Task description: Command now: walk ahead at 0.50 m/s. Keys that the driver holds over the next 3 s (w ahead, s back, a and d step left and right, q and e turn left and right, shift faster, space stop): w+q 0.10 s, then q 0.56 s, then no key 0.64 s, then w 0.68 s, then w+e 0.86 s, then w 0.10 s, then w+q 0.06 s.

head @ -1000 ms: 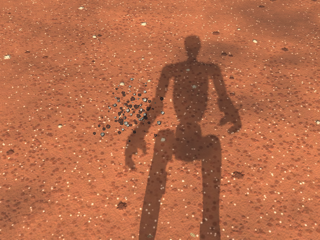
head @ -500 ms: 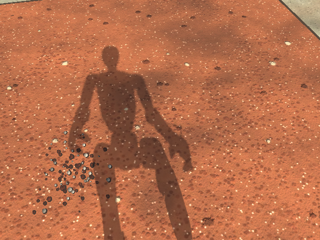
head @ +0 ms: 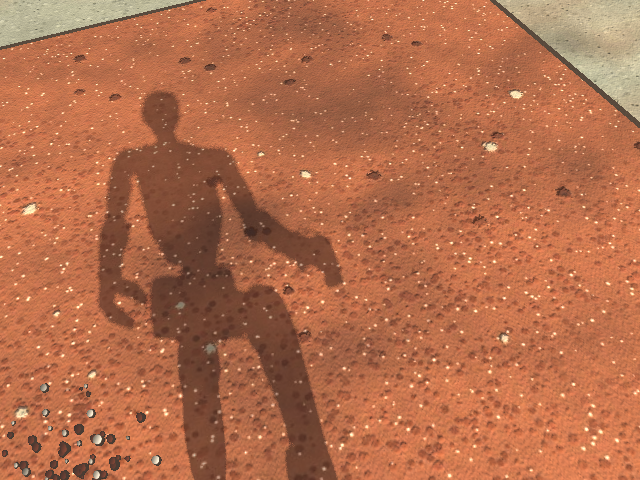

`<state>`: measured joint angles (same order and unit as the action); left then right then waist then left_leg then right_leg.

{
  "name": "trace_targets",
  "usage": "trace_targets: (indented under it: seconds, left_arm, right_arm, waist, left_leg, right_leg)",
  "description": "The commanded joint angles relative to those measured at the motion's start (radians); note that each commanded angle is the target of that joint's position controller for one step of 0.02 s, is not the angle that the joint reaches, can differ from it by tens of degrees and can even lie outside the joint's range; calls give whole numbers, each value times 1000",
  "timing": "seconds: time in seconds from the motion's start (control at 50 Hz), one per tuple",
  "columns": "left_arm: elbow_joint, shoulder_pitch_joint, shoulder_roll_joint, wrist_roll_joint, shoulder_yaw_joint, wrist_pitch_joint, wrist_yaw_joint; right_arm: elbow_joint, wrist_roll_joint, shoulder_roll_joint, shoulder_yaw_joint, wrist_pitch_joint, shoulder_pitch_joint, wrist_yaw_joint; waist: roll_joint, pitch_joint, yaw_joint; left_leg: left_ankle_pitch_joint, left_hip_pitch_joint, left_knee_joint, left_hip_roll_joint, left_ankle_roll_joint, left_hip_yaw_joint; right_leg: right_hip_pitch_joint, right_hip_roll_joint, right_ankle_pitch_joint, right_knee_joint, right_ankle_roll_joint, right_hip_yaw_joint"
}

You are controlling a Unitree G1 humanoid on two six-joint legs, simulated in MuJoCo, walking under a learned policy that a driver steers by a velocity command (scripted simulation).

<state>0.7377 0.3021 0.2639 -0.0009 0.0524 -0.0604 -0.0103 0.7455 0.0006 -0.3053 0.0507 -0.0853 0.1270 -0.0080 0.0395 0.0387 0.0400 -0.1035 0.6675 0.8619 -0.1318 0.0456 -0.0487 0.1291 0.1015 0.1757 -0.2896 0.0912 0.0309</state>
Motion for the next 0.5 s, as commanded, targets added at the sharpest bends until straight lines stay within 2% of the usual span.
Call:
trace_targets:
  seconds: [0.02, 0.06, 0.1, 0.14, 0.18, 0.2, 0.22, 0.24, 0.26, 0.28, 0.3, 0.32, 0.34, 0.36, 0.4, 0.44, 0.5]
  left_arm:
    - [-46, -18, 164, 0, 39, -22, 10]
    - [-20, 13, 176, 0, 41, -25, 7]
    - [7, 30, 178, -1, 43, -23, 6]
    - [23, 19, 176, 2, 44, -10, 12]
    - [20, -15, 194, 2, 48, 3, 26]
    - [12, -39, 202, -1, 50, 12, 35]
    - [2, -52, 192, 0, 45, 21, 43]
    - [-26, -19, 157, 24, 30, 20, 51]
    - [-36, 150, 49, 41, -5, 5, 32]
    - [-11, 112, 152, 19, 8, -5, 18]
    - [-45, -2, 177, -12, 16, -7, 14]
    - [-57, -60, 173, -8, 15, -2, 22]
    - [-66, -92, 178, 4, 20, 10, 32]
    - [-74, -83, 176, 7, 24, 24, 36]
    - [-65, -35, 141, 11, 18, 37, 45]
    - [-61, -34, 125, 18, 14, 41, 56]
    - [-65, -71, 125, 15, 16, 51, 60]
  right_arm:
    - [-48, -10, -38, 0, -7, -45, -9]
    - [-61, -21, -40, -2, -9, -91, -18]
    - [-77, -25, -51, 0, -10, -122, -28]
    - [-89, -15, -54, 2, -14, -130, -43]
    - [-82, -4, -83, 17, -17, -61, -54]
    - [-63, 1, -113, 33, -17, 24, -55]
    - [-35, 3, -149, 53, -16, 138, -49]
    - [-34, 9, -226, 70, -11, 237, -36]
    - [-60, 18, -279, 68, -9, 203, -35]
    - [-75, 0, -196, 59, 4, 226, -34]
    - [-93, -6, -164, 50, 14, 164, -27]
    - [-98, -14, -142, 44, 27, 115, -20]
    - [-110, -13, -130, 39, 39, 81, -13]
    - [-116, -1, -132, 39, 45, 67, -8]
    - [-128, 8, -140, 45, 52, 41, -3]
    - [-129, 5, -161, 54, 56, 47, 7]
    - [-136, -10, -173, 61, 79, 42, 27]
  waist:
    - [-99, -14, 15]
    - [-99, 5, 39]
    - [-93, 28, 49]
    - [-84, 37, 38]
    - [-117, -22, -5]
    - [-128, -78, -51]
    - [-99, -143, -111]
    - [39, -262, -131]
    - [260, -409, -17]
    - [111, -510, -99]
    - [68, -372, -110]
    - [-27, -260, -93]
    - [-41, -182, -74]
    - [-11, -152, -42]
    - [37, -140, -10]
    - [43, -168, -10]
    - [45, -202, -23]
  left_leg:
    - [220, -88, -174, 21, -5, 39]
    - [271, -88, -235, 34, -21, 40]
    - [240, -37, -276, 42, -47, 28]
    - [170, -28, -319, 67, -76, 29]
    - [100, -118, -326, 114, -102, 60]
    - [85, -219, -335, 154, -117, 92]
    - [170, -375, -387, 183, -139, 104]
    - [520, -644, -354, 10, -207, -123]
    - [770, -992, -340, -250, -436, -567]
    - [580, -1006, -401, -222, -433, -598]
    - [463, -893, -429, -175, -390, -473]
    - [383, -748, -463, -132, -349, -396]
    - [357, -606, -496, -109, -336, -358]
    - [330, -500, -529, -78, -327, -336]
    - [369, -403, -548, -42, -323, -288]
    - [439, -389, -531, -29, -324, -265]
    - [264, -385, -522, -4, -290, -282]
  right_leg:
    - [54, -230, -245, 131, 129, 62]
    - [11, -262, -186, 146, 123, 58]
    - [-79, -300, -194, 133, 117, 50]
    - [-146, -317, -366, 63, 93, 17]
    - [-189, -314, -634, -58, 55, -9]
    - [-193, -291, -772, -174, 31, -28]
    - [-149, -240, -791, -367, -10, -69]
    - [53, -173, -441, -681, -69, -103]
    - [435, 19, 494, -1046, -142, -32]
    - [477, -25, 477, -1126, -134, 109]
    - [540, -70, 407, -1109, -124, 99]
    - [551, -108, 341, -1049, -125, 74]
    - [526, -129, 300, -989, -131, 68]
    - [460, -140, 274, -935, -132, 72]
    - [398, -129, 260, -828, -149, 53]
    - [385, -115, 223, -734, -172, 47]
    - [372, -103, 118, -641, -191, 65]
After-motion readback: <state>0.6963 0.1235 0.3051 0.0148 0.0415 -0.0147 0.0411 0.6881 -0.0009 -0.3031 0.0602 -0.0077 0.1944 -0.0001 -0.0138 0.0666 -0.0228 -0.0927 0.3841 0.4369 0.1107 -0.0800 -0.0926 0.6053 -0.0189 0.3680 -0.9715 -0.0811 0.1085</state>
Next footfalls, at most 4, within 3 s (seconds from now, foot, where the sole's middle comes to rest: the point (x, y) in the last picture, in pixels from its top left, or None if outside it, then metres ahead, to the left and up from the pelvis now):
0.22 left None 0.32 0.16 -0.78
0.72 right None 0.40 -0.04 -0.78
1.04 left None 0.25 0.18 -0.78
2.04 left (206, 392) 0.66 0.34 -0.78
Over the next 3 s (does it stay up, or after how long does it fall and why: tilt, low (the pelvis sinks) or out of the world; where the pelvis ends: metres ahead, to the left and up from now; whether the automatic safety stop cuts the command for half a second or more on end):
stays up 1.06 0.27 0.00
